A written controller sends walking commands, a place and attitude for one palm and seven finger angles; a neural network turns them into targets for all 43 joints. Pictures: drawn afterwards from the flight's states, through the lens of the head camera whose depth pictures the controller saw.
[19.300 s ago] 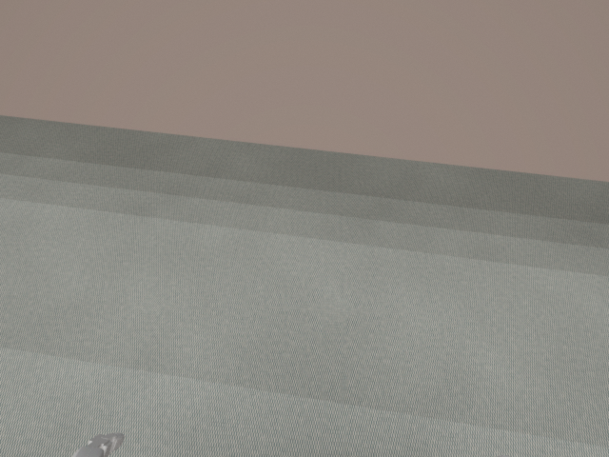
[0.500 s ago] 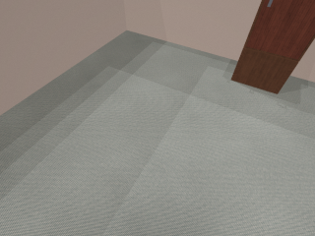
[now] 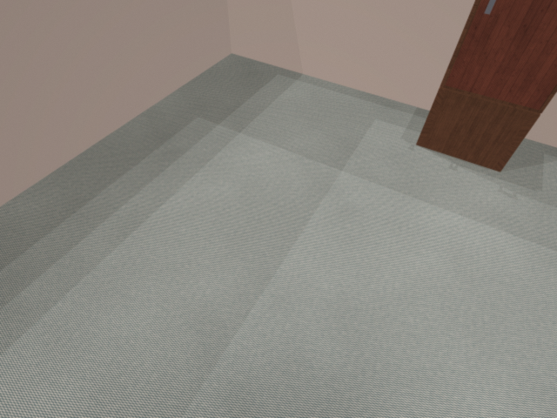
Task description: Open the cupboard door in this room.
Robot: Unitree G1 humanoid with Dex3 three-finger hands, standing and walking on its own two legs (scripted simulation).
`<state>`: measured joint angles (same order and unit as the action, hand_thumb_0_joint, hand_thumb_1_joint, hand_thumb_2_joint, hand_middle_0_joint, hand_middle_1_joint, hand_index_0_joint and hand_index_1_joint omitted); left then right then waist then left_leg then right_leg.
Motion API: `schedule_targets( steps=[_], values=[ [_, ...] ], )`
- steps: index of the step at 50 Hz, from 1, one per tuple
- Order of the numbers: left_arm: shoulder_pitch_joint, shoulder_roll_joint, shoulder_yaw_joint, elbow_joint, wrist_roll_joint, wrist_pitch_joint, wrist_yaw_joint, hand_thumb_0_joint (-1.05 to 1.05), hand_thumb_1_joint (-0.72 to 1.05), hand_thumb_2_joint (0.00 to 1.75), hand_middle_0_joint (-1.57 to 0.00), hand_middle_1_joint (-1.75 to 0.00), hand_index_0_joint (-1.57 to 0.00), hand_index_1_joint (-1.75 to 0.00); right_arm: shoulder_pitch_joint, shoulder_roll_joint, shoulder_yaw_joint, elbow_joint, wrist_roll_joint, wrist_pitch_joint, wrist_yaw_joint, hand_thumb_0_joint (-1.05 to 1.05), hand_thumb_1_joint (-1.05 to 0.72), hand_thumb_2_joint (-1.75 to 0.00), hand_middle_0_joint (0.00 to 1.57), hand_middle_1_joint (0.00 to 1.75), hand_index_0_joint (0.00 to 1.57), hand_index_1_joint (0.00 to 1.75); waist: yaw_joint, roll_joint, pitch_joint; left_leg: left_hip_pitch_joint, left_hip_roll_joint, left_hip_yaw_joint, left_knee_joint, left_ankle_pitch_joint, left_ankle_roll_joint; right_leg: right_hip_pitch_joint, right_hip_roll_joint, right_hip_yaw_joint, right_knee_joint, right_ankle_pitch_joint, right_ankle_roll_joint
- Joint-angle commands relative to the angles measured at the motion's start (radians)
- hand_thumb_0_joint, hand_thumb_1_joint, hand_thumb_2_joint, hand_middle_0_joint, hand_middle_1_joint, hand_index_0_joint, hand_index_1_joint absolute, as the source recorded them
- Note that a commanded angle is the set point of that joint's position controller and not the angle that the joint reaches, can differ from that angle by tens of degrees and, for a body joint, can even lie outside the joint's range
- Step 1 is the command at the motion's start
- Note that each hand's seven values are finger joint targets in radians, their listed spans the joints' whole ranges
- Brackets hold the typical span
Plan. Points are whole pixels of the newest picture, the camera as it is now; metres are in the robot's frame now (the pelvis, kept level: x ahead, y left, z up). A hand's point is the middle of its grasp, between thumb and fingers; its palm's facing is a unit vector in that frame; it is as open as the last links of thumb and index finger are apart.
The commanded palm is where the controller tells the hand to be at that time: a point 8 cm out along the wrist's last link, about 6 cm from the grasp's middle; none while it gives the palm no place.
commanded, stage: stand and wait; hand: left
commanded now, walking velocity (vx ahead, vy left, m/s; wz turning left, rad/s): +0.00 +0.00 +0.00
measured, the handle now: out of the picture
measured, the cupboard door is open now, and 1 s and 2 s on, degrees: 0 0 0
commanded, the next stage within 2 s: turn or walk to find it in 0.42 s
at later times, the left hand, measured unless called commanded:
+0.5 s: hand out of the picture +0.07 +0.25 -0.16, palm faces -0.03 -0.94 -0.34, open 7.4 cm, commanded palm none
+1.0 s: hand out of the picture +0.04 +0.24 -0.16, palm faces +0.02 -0.94 -0.33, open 7.4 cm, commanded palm none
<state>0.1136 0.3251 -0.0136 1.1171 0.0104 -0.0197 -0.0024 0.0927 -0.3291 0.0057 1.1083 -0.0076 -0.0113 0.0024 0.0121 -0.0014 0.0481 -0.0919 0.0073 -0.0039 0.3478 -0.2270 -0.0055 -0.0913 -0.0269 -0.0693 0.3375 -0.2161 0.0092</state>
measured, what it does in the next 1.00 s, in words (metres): stands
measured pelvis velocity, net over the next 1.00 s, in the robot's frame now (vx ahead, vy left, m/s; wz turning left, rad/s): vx -0.02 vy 0.00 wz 0.04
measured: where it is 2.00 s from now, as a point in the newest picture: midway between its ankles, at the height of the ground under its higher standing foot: outside the picture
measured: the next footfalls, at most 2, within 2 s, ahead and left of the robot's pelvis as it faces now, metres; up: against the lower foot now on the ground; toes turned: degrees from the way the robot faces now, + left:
right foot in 1.72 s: +0.03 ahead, -0.14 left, +0.00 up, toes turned +20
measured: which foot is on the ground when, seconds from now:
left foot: down 0.00-1.00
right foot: down 0.00-1.00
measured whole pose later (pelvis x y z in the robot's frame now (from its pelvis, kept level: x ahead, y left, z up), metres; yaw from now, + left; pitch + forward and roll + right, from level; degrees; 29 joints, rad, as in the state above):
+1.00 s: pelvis -0.02 +0.00 +0.00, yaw +2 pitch -2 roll +0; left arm 0.12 0.33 0.00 1.10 0.01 0.01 0.01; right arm 0.12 -0.33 0.00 1.10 -0.01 0.02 0.00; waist 0.01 0.00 0.07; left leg -0.16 0.00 -0.04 0.41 -0.22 -0.01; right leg -0.14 -0.03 -0.11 0.39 -0.22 0.00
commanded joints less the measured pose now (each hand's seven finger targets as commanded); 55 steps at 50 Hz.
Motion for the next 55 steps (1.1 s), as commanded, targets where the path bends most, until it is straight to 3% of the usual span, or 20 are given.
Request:
schedule_targets(
  steps=[1, 14, 23, 26, 35, 41, 45, 48, 50, 53, 55],
  values=[
    [-0.025, 0.221, 0.048, -0.059, -0.002, -0.019, 0.017, 0.00, 0.90, 0.90, -0.20, -0.30, -0.20, -0.30, -0.031, -0.219, -0.046, -0.059, 0.002, -0.024, -0.020, 0.00, -0.90, -0.90, 0.20, 0.30, 0.20, 0.30, -0.006, 0.001, -0.072, 0.015, 0.128, -0.080, -0.038, 0.285, 0.022, 0.024, -0.131, 0.098, -0.045, 0.269, -0.027],
    [-0.022, 0.233, 0.051, -0.058, -0.004, -0.019, 0.013, 0.00, 0.90, 0.90, -0.20, -0.30, -0.20, -0.30, -0.029, -0.233, -0.044, -0.062, 0.001, -0.025, -0.022, 0.00, -0.90, -0.90, 0.20, 0.30, 0.20, 0.30, -0.004, 0.001, -0.089, 0.044, 0.133, -0.069, -0.047, 0.307, 0.020, 0.047, -0.132, 0.102, -0.055, 0.314, -0.033],
    [-0.032, 0.238, 0.054, -0.062, -0.004, -0.013, 0.011, 0.00, 0.90, 0.90, -0.20, -0.30, -0.20, -0.30, -0.028, -0.236, -0.042, -0.061, 0.000, -0.022, -0.020, 0.00, -0.90, -0.90, 0.20, 0.30, 0.20, 0.30, -0.003, 0.007, -0.060, 0.015, 0.130, -0.077, -0.056, 0.256, 0.021, 0.037, -0.129, 0.095, -0.059, 0.237, -0.028],
    [-0.012, 0.193, 0.050, -0.062, -0.006, 0.003, 0.017, 0.00, 0.90, 0.90, -0.20, -0.30, -0.20, -0.30, -0.007, -0.186, -0.035, -0.061, -0.001, -0.009, -0.017, 0.00, -0.90, -0.90, 0.20, 0.30, 0.20, 0.30, -0.001, 0.016, -0.054, -0.023, 0.127, -0.078, -0.026, 0.271, 0.017, 0.029, -0.132, 0.071, -0.018, 0.220, -0.014],
    [-0.033, 0.228, 0.052, -0.069, -0.003, -0.009, 0.013, 0.00, 0.90, 0.90, -0.20, -0.30, -0.20, -0.30, -0.016, -0.221, -0.045, -0.060, 0.002, -0.015, -0.017, 0.00, -0.90, -0.90, 0.20, 0.30, 0.20, 0.30, -0.003, -0.002, -0.067, -0.014, 0.122, -0.096, -0.028, 0.218, 0.023, 0.018, -0.128, 0.091, -0.042, 0.172, -0.025],
    [-0.038, 0.228, 0.053, -0.062, -0.002, -0.011, 0.011, 0.00, 0.90, 0.90, -0.20, -0.30, -0.20, -0.30, -0.025, -0.220, -0.045, -0.053, 0.002, -0.018, -0.016, 0.00, -0.90, -0.90, 0.20, 0.30, 0.20, 0.30, -0.002, -0.001, -0.036, -0.034, 0.119, -0.100, -0.057, 0.139, 0.023, 0.002, -0.125, 0.103, -0.074, 0.082, -0.024],
    [-0.013, 0.180, 0.051, -0.064, -0.003, 0.006, 0.018, 0.00, 0.90, 0.90, -0.20, -0.30, -0.20, -0.30, -0.001, -0.168, -0.040, -0.058, -0.001, -0.002, -0.011, 0.00, -0.90, -0.90, 0.20, 0.30, 0.20, 0.30, -0.001, 0.005, -0.041, -0.079, 0.115, -0.103, -0.013, 0.177, 0.018, 0.006, -0.130, 0.073, -0.025, 0.088, -0.012],
    [0.021, 0.132, 0.044, -0.065, -0.003, 0.025, 0.023, 0.00, 0.90, 0.90, -0.20, -0.30, -0.20, -0.30, 0.026, -0.107, -0.030, -0.065, -0.006, 0.014, -0.006, 0.00, -0.90, -0.90, 0.20, 0.30, 0.20, 0.30, 0.003, 0.008, -0.039, -0.146, 0.109, -0.107, 0.020, 0.169, 0.010, 0.004, -0.142, 0.056, 0.011, 0.067, 0.000],
    [0.037, 0.130, 0.048, -0.070, -0.002, 0.031, 0.027, 0.00, 0.90, 0.90, -0.20, -0.30, -0.20, -0.30, 0.038, -0.094, -0.032, -0.075, -0.006, 0.023, -0.006, 0.00, -0.90, -0.90, 0.20, 0.30, 0.20, 0.30, 0.005, -0.009, -0.043, -0.186, 0.096, -0.102, 0.065, 0.173, 0.005, 0.011, -0.161, 0.057, 0.021, 0.075, -0.007],
    [0.049, 0.154, 0.058, -0.088, 0.000, 0.033, 0.030, 0.00, 0.90, 0.90, -0.20, -0.30, -0.20, -0.30, 0.059, -0.082, -0.039, -0.090, -0.006, 0.031, -0.005, 0.00, -0.90, -0.90, 0.20, 0.30, 0.20, 0.30, 0.006, -0.075, -0.064, -0.217, 0.065, -0.060, 0.183, 0.151, -0.006, 0.007, -0.240, 0.089, 0.013, 0.118, -0.057],
    [0.047, 0.158, 0.064, -0.106, 0.003, 0.033, 0.034, 0.00, 0.90, 0.90, -0.20, -0.30, -0.20, -0.30, 0.078, -0.073, -0.047, -0.103, -0.005, 0.037, -0.007, 0.00, -0.90, -0.90, 0.20, 0.30, 0.20, 0.30, 0.004, -0.123, -0.069, -0.230, 0.050, -0.026, 0.291, 0.043, -0.013, -0.009, -0.294, 0.099, 0.012, 0.171, -0.103]
  ],
)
